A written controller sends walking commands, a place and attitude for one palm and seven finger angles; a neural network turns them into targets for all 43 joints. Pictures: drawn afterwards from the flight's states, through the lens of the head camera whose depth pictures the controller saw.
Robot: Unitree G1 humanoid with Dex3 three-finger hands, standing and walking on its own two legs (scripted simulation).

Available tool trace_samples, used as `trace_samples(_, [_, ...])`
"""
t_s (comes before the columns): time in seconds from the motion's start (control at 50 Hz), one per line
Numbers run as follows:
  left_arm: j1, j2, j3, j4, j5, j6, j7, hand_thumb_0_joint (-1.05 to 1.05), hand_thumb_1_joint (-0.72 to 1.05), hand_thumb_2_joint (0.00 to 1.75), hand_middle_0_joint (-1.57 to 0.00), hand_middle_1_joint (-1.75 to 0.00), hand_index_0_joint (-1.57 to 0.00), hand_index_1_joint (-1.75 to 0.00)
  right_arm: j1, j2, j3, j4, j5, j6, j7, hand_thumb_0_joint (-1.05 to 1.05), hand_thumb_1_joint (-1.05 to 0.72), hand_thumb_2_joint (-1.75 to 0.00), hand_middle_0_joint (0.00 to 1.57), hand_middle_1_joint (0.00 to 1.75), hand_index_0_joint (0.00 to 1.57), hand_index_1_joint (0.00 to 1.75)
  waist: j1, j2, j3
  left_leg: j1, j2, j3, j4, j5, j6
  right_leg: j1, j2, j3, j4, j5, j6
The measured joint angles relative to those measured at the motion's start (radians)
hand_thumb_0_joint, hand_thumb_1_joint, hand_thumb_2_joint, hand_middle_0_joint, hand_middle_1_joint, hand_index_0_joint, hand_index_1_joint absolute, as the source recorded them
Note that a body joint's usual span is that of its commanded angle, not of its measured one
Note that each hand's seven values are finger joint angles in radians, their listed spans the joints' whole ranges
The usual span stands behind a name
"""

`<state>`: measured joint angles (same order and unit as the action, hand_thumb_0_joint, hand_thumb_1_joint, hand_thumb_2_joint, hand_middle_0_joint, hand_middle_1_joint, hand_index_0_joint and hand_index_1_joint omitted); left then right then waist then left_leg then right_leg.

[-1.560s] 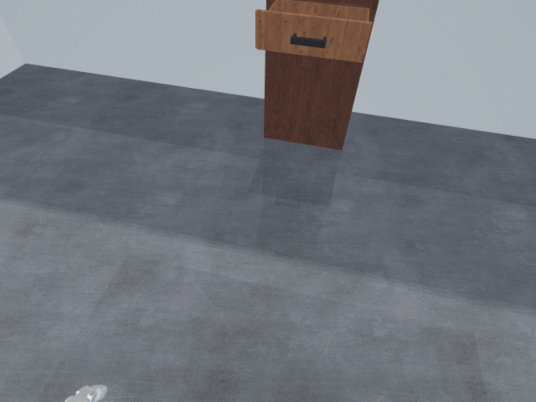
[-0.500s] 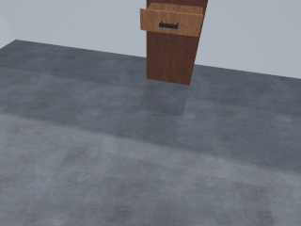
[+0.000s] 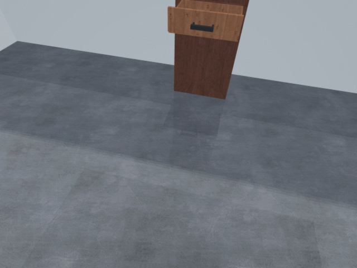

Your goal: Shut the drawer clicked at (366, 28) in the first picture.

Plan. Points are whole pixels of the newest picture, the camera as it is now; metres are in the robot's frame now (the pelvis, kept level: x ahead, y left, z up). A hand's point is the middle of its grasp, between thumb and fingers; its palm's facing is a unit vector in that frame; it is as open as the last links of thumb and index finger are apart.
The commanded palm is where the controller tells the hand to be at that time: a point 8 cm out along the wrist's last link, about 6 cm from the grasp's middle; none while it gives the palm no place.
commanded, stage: walk to a spot facing it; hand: left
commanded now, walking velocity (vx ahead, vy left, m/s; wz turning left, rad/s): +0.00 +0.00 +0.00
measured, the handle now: (202, 26) +1.38 -0.07 -0.03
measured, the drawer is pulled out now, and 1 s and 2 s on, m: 0.29 0.29 0.29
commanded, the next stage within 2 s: turn to face it in 1.98 s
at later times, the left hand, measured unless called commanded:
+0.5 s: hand out of the picture +0.04 +0.16 -0.19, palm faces +0.00 -0.98 -0.18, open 7.3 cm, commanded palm none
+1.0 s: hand (124, 193) +0.37 +0.20 -0.18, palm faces -0.18 -0.96 -0.20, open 7.3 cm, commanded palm none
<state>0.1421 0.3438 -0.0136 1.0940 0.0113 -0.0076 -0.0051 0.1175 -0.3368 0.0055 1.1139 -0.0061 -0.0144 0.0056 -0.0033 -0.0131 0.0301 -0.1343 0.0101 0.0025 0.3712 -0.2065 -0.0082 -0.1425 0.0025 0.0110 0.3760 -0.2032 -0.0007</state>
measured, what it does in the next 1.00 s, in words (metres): walks ahead: left foot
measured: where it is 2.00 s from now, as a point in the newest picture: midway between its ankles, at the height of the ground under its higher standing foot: (197, 192)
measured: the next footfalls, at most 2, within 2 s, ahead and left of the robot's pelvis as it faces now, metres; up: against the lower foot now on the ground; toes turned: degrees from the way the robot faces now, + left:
left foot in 0.76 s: +0.34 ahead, +0.12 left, +0.00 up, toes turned -1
right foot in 1.16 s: +0.42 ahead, -0.16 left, +0.00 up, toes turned -25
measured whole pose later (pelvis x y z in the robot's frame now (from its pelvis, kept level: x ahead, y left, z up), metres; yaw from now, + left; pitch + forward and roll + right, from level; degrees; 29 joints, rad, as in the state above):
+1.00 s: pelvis +0.28 +0.02 -0.01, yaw -14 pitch -1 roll +1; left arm 0.25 0.20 0.08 1.02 0.03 -0.01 -0.02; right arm 0.28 -0.17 -0.06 1.06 -0.03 -0.08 -0.01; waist 0.01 -0.04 0.01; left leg -0.20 0.06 0.23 0.47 -0.25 0.02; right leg -0.52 -0.09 -0.08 1.00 -0.29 -0.02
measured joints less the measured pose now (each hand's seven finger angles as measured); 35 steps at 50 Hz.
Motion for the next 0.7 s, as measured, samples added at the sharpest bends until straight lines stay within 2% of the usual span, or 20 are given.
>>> trace_samples(0.18, [0.019, -0.013, 0.002, 0.001, 0.002, 0.01, 0.008, 0.01, 0.91, 0.9, -0.2, -0.29, -0.2, -0.3, 0.009, 0.017, 0.003, -0.002, -0.007, 0.006, -0.004, 0.0, -0.91, -0.9, 0.2, 0.3, 0.2, 0.3, 0.007, -0.002, -0.021, 0.0, 0.0, 0.01, 0.022, -0.022, 0.002, -0.003, 0.0, 0.009, 0.021, -0.019, 0.004])
trace_samples(0.3, [0.124, -0.066, 0.013, -0.008, 0.012, 0.023, -0.014, 0.01, 0.91, 0.9, -0.2, -0.29, -0.2, -0.3, 0.092, 0.075, -0.002, -0.017, -0.015, 0.007, 0.004, 0.0, -0.91, -0.9, 0.2, 0.3, 0.2, 0.3, 0.014, -0.007, -0.054, -0.008, 0.009, 0.048, 0.105, -0.11, 0.006, -0.05, 0.008, 0.039, 0.159, -0.151, -0.02])
trace_samples(0.38, [0.189, -0.111, 0.021, -0.004, 0.014, 0.015, -0.023, 0.01, 0.91, 0.9, -0.2, -0.29, -0.2, -0.3, 0.159, 0.112, -0.013, -0.021, -0.012, -0.008, 0.002, 0.0, -0.91, -0.9, 0.2, 0.3, 0.21, 0.3, 0.011, 0.002, -0.036, 0.006, 0.029, 0.076, 0.167, -0.179, -0.007, -0.069, 0.0, -0.004, 0.228, -0.158, -0.027])
trace_samples(0.42, [0.208, -0.14, 0.026, -0.002, 0.015, -0.004, -0.022, 0.01, 0.91, 0.9, -0.2, -0.29, -0.2, -0.3, 0.2, 0.119, -0.019, -0.007, -0.009, -0.007, -0.001, 0.0, -0.91, -0.9, 0.2, 0.3, 0.2, 0.3, 0.002, 0.036, -0.029, -0.027, 0.061, 0.061, 0.269, -0.218, -0.005, -0.044, 0.024, -0.031, 0.225, -0.181, -0.025])
trace_samples(0.48, [0.253, -0.171, 0.032, -0.009, 0.011, -0.046, -0.002, 0.01, 0.91, 0.9, -0.2, -0.29, -0.2, -0.3, 0.218, 0.139, -0.021, 0.023, -0.011, 0.013, 0.002, 0.0, -0.91, -0.9, 0.2, 0.3, 0.2, 0.3, 0.027, 0.027, -0.022, -0.163, 0.058, 0.06, 0.575, -0.292, 0.005, -0.003, 0.029, -0.032, 0.188, -0.199, -0.04])
trace_samples(0.54, [0.313, -0.201, 0.029, 0.007, 0.016, -0.053, 0.011, 0.01, 0.91, 0.9, -0.2, -0.29, -0.2, -0.3, 0.19, 0.15, -0.031, 0.011, -0.012, 0.018, 0.008, 0.01, -0.91, -0.9, 0.2, 0.3, 0.2, 0.3, 0.04, 0.012, -0.015, -0.291, 0.064, 0.079, 0.691, -0.249, -0.004, 0.054, 0.023, -0.009, 0.109, -0.18, -0.041])
trace_samples(0.62, [0.37, -0.229, 0.025, 0.054, 0.019, -0.045, 0.012, 0.01, 0.91, 0.9, -0.2, -0.29, -0.2, -0.3, 0.12, 0.161, -0.046, -0.043, -0.007, 0.008, 0.021, 0.01, -0.91, -0.9, 0.2, 0.3, 0.2, 0.3, 0.035, -0.001, -0.007, -0.399, 0.089, 0.091, 0.59, -0.122, -0.012, 0.126, 0.014, 0.02, 0.01, -0.163, -0.025])
trace_samples(0.7, [0.387, -0.232, 0.033, 0.085, 0.019, -0.041, 0.012, 0.01, 0.91, 0.9, -0.2, -0.3, -0.2, -0.3, 0.048, 0.175, -0.05, -0.095, -0.001, -0.016, 0.029, 0.01, -0.91, -0.9, 0.2, 0.3, 0.2, 0.3, 0.041, -0.015, 0.016, -0.394, 0.09, 0.097, 0.391, -0.037, 0.002, 0.188, 0.001, 0.042, -0.022, -0.194, 0.0])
